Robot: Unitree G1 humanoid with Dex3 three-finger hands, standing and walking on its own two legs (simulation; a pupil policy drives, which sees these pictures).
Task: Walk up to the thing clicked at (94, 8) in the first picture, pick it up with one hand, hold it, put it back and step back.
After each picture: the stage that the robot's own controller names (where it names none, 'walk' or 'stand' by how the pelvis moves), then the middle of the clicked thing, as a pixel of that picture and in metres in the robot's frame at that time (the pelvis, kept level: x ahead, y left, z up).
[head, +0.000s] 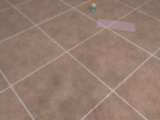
stand; (93, 8) +2.13 -0.18 -0.72
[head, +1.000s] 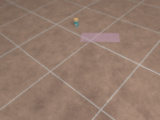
walk; (76, 22) +1.99 +0.20 -0.70
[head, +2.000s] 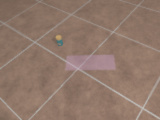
walk; (59, 40) +1.34 +0.38 -0.71
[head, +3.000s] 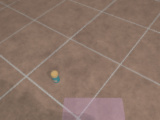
walk; (55, 76) +0.85 +0.33 -0.72
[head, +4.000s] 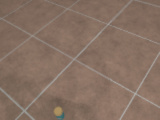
walk; (59, 113) +0.49 +0.26 -0.71
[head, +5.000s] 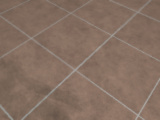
stand; out of the picture +0.35 +0.17 -0.71
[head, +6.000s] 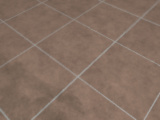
stand; out of the picture +0.33 +0.17 -0.72
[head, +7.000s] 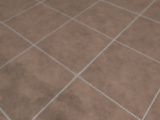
stand; out of the picture +0.33 +0.18 -0.73
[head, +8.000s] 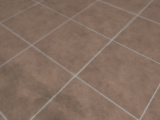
stand; out of the picture +0.33 +0.19 -0.73
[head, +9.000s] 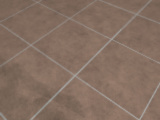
stand; out of the picture +0.32 +0.19 -0.73
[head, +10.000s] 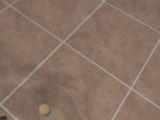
go down; (45, 110) +0.35 +0.20 -0.61
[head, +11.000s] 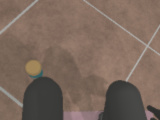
go down; (34, 70) +0.39 +0.23 -0.31
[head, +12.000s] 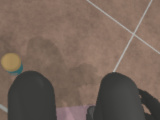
close in; (13, 65) +0.38 +0.25 -0.26
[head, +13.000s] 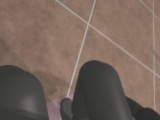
close; out of the picture +0.37 +0.27 -0.21
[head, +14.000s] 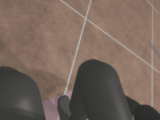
close; out of the picture +0.37 +0.28 -0.22
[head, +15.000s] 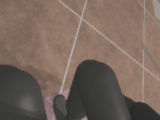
lift; out of the picture +0.36 +0.28 -0.23
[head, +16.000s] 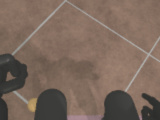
lift; (37, 104) +0.27 +0.25 -0.42
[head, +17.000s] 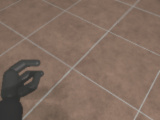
close; out of the picture +0.32 +0.25 -0.69
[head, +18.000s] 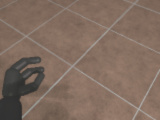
close; out of the picture +0.32 +0.26 -0.70
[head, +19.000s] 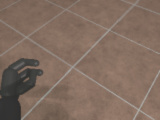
stand; out of the picture +0.32 +0.26 -0.70
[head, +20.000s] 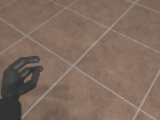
stand; out of the picture +0.32 +0.25 -0.70
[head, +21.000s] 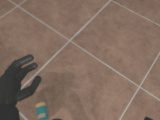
stand; (42, 112) +0.35 +0.26 -0.61
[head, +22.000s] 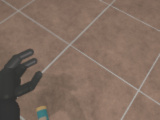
stand; (42, 116) +0.34 +0.25 -0.62
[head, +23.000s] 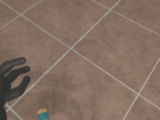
stand; (43, 118) +0.34 +0.25 -0.64
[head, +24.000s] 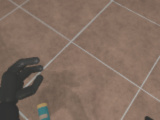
stand; (43, 113) +0.34 +0.25 -0.62
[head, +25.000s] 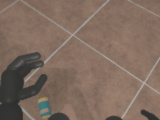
close; (44, 107) +0.35 +0.25 -0.58
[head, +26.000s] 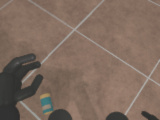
stand; (46, 103) +0.35 +0.26 -0.56
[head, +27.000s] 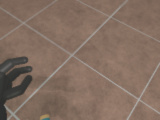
stand; out of the picture +0.33 +0.25 -0.67
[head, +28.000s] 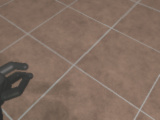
stand; out of the picture +0.32 +0.25 -0.69
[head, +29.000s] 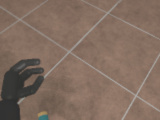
stand; out of the picture +0.34 +0.25 -0.67
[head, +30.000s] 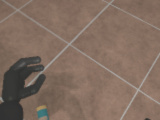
stand; (43, 115) +0.34 +0.25 -0.62
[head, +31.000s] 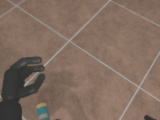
close; (43, 113) +0.34 +0.24 -0.61
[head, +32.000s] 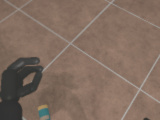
stand; (44, 114) +0.34 +0.24 -0.62
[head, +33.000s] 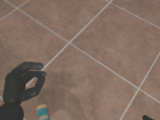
close; (43, 114) +0.34 +0.24 -0.62
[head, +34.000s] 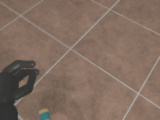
close; (45, 118) +0.34 +0.24 -0.65
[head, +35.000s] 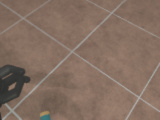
stand; out of the picture +0.33 +0.24 -0.66
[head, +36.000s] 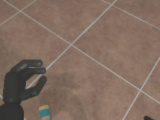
close; (45, 115) +0.35 +0.24 -0.62
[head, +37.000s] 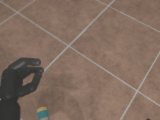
close; (43, 117) +0.34 +0.25 -0.63
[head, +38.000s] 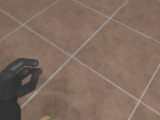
stand; out of the picture +0.33 +0.24 -0.66
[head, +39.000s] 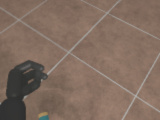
hold; out of the picture +0.33 +0.24 -0.67
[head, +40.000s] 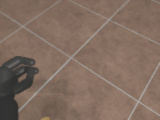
stand; out of the picture +0.34 +0.24 -0.67
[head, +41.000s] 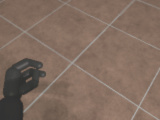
stand; out of the picture +0.32 +0.24 -0.69
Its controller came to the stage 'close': yes
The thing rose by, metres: 0.24
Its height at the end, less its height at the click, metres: -0.02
